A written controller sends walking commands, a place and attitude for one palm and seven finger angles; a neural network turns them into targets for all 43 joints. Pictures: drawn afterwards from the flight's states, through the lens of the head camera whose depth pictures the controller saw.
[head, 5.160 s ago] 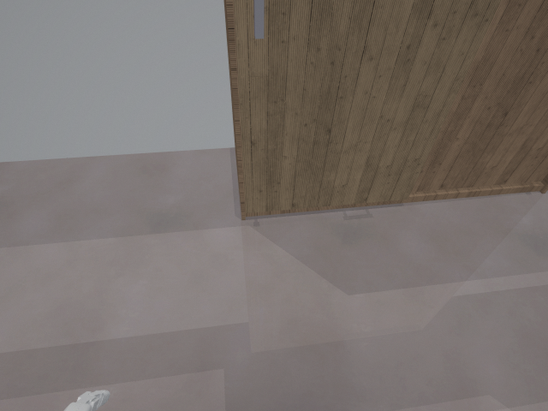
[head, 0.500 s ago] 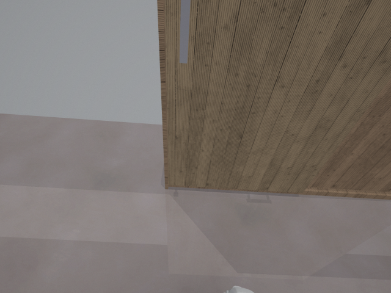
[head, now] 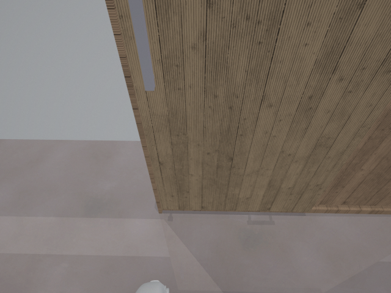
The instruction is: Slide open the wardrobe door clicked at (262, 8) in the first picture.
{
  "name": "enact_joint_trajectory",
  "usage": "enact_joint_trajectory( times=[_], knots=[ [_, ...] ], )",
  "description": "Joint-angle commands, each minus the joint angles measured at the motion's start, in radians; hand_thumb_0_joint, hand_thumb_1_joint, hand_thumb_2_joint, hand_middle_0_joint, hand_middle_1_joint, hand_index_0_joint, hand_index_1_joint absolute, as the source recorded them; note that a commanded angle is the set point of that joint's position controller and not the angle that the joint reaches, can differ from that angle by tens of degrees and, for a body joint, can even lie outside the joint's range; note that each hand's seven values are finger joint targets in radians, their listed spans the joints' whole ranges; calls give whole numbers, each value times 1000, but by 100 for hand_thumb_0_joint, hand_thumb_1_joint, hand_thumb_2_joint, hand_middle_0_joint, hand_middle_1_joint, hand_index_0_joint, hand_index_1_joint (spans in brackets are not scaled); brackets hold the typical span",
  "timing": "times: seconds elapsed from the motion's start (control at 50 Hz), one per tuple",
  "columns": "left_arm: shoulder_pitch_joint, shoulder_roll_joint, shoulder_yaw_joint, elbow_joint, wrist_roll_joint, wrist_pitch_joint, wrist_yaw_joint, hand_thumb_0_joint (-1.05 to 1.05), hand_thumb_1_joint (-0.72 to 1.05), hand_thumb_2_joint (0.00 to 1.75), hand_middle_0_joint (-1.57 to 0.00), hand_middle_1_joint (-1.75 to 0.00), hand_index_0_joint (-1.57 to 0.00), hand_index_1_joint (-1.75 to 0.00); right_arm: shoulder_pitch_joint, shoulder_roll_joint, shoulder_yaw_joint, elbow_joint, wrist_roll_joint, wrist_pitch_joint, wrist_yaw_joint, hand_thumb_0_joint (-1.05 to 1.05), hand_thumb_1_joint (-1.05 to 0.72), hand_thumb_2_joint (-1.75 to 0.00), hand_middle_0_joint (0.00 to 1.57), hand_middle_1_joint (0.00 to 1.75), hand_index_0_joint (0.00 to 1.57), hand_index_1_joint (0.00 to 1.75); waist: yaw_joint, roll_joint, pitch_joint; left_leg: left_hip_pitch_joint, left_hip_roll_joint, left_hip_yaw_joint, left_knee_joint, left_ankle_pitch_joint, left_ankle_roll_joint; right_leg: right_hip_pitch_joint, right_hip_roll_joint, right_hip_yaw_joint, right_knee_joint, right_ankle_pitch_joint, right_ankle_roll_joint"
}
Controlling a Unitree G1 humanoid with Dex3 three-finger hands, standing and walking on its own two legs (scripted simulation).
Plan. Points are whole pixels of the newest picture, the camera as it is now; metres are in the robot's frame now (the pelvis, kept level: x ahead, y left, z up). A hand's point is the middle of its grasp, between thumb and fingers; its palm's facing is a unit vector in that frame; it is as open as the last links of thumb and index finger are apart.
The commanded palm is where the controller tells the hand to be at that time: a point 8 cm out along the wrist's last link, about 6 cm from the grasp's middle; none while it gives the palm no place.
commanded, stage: take the last steps up to it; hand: left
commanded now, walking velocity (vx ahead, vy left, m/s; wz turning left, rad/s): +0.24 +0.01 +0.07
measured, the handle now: (144, 39) +0.65 +0.16 +0.22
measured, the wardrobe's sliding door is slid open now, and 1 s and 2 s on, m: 0.00 0.00 0.00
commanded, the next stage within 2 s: come to a stop and stand still in 0.24 s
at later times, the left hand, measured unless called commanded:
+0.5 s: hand out of the picture +0.15 +0.22 -0.19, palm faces +0.06 -0.98 -0.17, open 7.4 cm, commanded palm none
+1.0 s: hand (112, 290) +0.17 +0.22 -0.19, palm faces +0.08 -0.98 -0.19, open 7.3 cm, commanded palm none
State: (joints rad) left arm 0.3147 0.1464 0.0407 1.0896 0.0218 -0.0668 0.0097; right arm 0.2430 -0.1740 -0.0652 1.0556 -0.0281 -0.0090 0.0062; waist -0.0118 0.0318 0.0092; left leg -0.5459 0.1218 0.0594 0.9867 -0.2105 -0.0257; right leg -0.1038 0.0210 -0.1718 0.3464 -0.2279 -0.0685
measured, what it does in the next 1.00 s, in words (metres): walks ahead: left foot, then right foot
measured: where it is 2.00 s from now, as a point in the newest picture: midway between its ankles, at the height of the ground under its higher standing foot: outside the picture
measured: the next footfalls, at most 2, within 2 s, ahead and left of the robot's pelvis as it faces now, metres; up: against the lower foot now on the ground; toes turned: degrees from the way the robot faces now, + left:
left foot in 0.24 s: +0.20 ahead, +0.13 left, +0.00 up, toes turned +8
right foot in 0.64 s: +0.22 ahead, -0.10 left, +0.00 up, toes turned -5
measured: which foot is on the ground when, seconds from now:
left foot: up 0.00-0.22, down 0.24-0.66, up 0.68-0.98, down 1.00-1.00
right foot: down 0.00-0.24, up 0.26-0.62, down 0.64-1.00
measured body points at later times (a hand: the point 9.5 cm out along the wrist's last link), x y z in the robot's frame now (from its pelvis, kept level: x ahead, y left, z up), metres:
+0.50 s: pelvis +0.14 +0.05 +0.00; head +0.15 +0.06 +0.45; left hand +0.15 +0.27 -0.17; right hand +0.20 -0.19 -0.15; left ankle +0.16 +0.13 -0.74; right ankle +0.16 -0.09 -0.70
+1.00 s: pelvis +0.11 +0.04 -0.02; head +0.13 +0.05 +0.43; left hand +0.17 +0.27 -0.17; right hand +0.14 -0.20 -0.17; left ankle +0.08 +0.15 -0.75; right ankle +0.18 -0.10 -0.74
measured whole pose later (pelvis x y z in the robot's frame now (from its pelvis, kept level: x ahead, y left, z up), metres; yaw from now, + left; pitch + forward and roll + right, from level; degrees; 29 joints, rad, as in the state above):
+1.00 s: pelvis +0.11 +0.04 -0.02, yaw +1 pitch -1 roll +0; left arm 0.18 0.17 0.05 1.01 0.02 0.03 0.03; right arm 0.25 -0.16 -0.05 1.05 -0.01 0.02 -0.02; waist 0.01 -0.01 0.05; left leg -0.20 0.02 0.04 0.55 -0.36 -0.02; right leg -0.36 -0.07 -0.09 0.55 -0.17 0.01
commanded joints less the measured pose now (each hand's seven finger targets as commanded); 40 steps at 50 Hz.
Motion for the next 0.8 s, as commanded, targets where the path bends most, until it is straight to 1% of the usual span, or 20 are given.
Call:
enact_joint_trajectory(
  times=[0.0, 0.12, 0.16, 0.18, 0.2, 0.22, 0.24, 0.3, 0.38, 0.42, 0.5, 0.52, 0.58, 0.6, 0.62, 0.64, 0.66, 0.68, 0.72, 0.78],
  knots=[
    [112, 106, 10, -4, -1, -26, 7, 0, 90, 90, -20, -30, -20, -30, -51, -16, 3, -65, 3, -11, 15, 0, -90, -90, 20, 30, 20, 30, 31, -111, 111, -66, 13, 3, -133, 28, -5, -4, -295, 199, -187, 198, -91],
    [166, 122, 13, 33, 6, -16, 17, 0, 90, 90, -20, -30, -20, -30, -144, -6, 13, -94, 9, -31, 16, 0, -90, -90, 20, 30, 20, 30, 53, -104, 102, 73, -32, 41, -329, -29, 28, 55, -317, 191, -82, 407, -80],
    [143, 123, 15, 35, 0, -10, 17, 0, 90, 90, -20, -30, -20, -30, -57, -20, 13, -62, 6, -38, 6, 0, -90, -90, 20, 30, 20, 30, 6, -92, 68, 239, -79, 79, -437, 26, 40, 22, -272, 131, 40, 490, -48],
    [140, 115, 13, 37, -5, -8, 17, 0, 90, 90, -20, -30, -20, -30, 40, -46, 7, -31, 3, -44, -1, 0, -90, -90, 20, 30, 20, 30, -35, -59, 15, 392, -84, 69, -507, 96, 50, -22, -229, 100, 186, 492, -22],
    [162, 85, 9, 26, -10, -6, 14, 0, 90, 90, -20, -30, -20, -30, 157, -120, -8, -7, -5, -54, -12, 0, -90, -90, 20, 30, 20, 30, -73, 61, -91, 610, 51, -86, -533, 266, 104, -163, -153, 46, 402, 304, 27],
    [177, 39, -5, 7, -20, -6, 8, 0, 90, 90, -20, -30, -20, -30, 228, -210, -28, 6, 0, -52, -21, 0, -90, -90, 20, 30, 20, 30, -75, 260, -157, 769, 290, -369, -581, 490, 223, -387, -45, 10, 677, -294, 67],
    [144, 62, -2, -9, -9, -2, 15, 0, 90, 90, -20, -30, -20, -30, 232, -208, -19, 9, 11, -39, -28, 0, -90, -90, 20, 30, 20, 30, -73, 177, -155, 724, 334, -377, -630, 480, 278, -425, -56, 94, 812, -403, 55],
    [75, 43, 9, 1, 0, 17, 5, 0, 90, 90, -20, -30, -20, -30, 63, -96, 10, -23, 13, -49, -35, 0, -90, -90, 20, 30, 20, 30, -15, 59, 19, 429, 238, -234, -730, 273, 219, -425, -138, 151, 843, -224, 68],
    [142, -19, 0, 23, -4, 60, 16, 0, 90, 90, -20, -30, -20, -30, -3, -39, 26, -34, 12, -54, -44, 0, -90, -90, 20, 30, 20, 30, 49, 34, 6, 278, 158, -55, -723, 535, 173, -244, -137, 152, 629, -112, 102],
    [123, -8, -4, 13, -3, 71, 22, 0, 90, 90, -20, -30, -20, -30, -10, -53, 28, -35, 12, -48, -50, 0, -90, -90, 20, 30, 20, 30, 44, 28, 0, 301, 161, -51, -693, 631, 176, -216, -122, 140, 511, -91, 107],
    [52, 38, 4, -24, -1, 93, 25, 0, 90, 90, -20, -30, -20, -30, -11, -97, 9, -25, 10, -16, -52, 0, -90, -90, 20, 30, 20, 30, 22, 124, 5, 344, 174, -71, -662, 553, 182, -202, -103, 113, 382, -109, 107],
    [38, 57, 8, -39, 2, 91, 25, 0, 90, 90, -20, -30, -20, -30, -10, -100, 4, -22, 8, -10, -53, 0, -90, -90, 20, 30, 20, 30, 24, 122, 25, 335, 176, -87, -640, 546, 180, -191, -99, 113, 336, -110, 100],
    [44, 83, 18, -50, 3, 84, 26, 0, 90, 90, -20, -30, -20, -30, -10, -109, -9, -22, 11, 6, -47, 0, -90, -90, 20, 30, 20, 30, 42, 96, 11, 327, 122, -66, -560, 422, 124, -111, -94, 107, 155, 87, 93],
    [37, 114, 22, -57, 5, 75, 28, 0, 90, 90, -20, -30, -20, -30, 4, -91, -10, -23, 15, 9, -43, 0, -90, -90, 20, 30, 20, 30, 39, 39, -1, 302, 73, -42, -505, 314, 83, -75, -134, 164, 100, 249, 81],
    [19, 160, 27, -67, 10, 65, 33, 0, 90, 90, -20, -30, -20, -30, 31, -51, -5, -28, 21, 12, -38, 0, -90, -90, 20, 30, 20, 30, 25, -98, -7, 237, 0, -1, -431, 137, 39, -38, -236, 284, 101, 475, 35],
    [-1, 196, 28, -75, 6, 62, 30, 0, 90, 90, -20, -30, -20, -30, 48, -25, -1, -32, 24, 20, -32, 0, -90, -90, 20, 30, 20, 30, 10, -177, -20, 226, -70, 48, -363, -108, 10, -52, -352, 331, 74, 633, -35],
    [-9, 205, 28, -85, 3, 62, 29, 0, 90, 90, -20, -30, -20, -30, 45, -17, -2, -35, 23, 33, -34, 0, -90, -90, 20, 30, 20, 30, 20, -183, -40, 235, -91, 29, -260, -281, 3, -73, -402, 349, 33, 652, -100],
    [-25, 208, 33, -90, 3, 63, 33, 0, 90, 90, -20, -30, -20, -30, 26, -21, -5, -38, 21, 48, -36, 0, -90, -90, 20, 30, 20, 30, 31, -230, -52, 220, -87, -4, -152, -350, 3, -97, -404, 370, 5, 603, -130],
    [-81, 185, 35, -108, 3, 69, 41, 0, 90, 90, -20, -30, -20, -30, 24, -35, -8, -37, 19, 56, -36, 0, -90, -90, 20, 30, 20, 30, 27, -211, -22, 181, -82, -48, -28, -328, 2, -117, -387, 346, -5, 516, -151],
    [-100, 194, 43, -125, 6, 72, 40, 0, 90, 90, -20, -30, -20, -30, 32, -37, -9, -37, 18, 58, -27, 0, -90, -90, 20, 30, 20, 30, 30, -164, -18, 157, -89, -52, 0, -285, -10, -115, -355, 307, -9, 409, -123]
  ],
)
